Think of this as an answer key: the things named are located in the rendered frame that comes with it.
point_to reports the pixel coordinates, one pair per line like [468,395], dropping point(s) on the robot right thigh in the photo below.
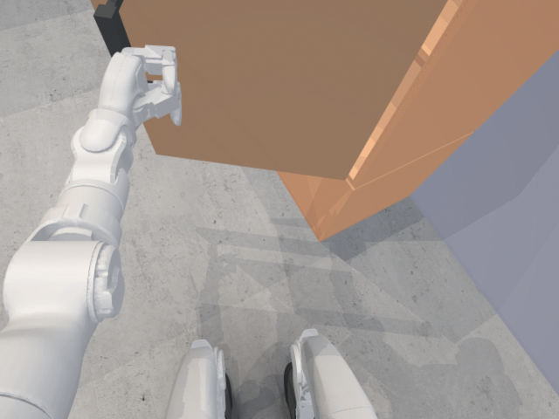
[335,391]

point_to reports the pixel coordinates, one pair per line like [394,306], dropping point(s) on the robot thigh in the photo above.
[199,378]
[335,391]

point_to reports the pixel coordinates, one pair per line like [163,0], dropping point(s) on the robot left upper arm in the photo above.
[57,294]

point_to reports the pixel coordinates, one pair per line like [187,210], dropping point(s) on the handle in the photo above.
[108,19]

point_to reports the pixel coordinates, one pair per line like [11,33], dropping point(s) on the robot left hand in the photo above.
[125,88]

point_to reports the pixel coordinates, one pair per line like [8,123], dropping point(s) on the cupboard door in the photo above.
[295,86]

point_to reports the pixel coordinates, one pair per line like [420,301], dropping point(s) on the robot left thigh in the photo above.
[199,378]

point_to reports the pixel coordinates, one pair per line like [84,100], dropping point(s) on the robot left forearm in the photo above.
[93,199]

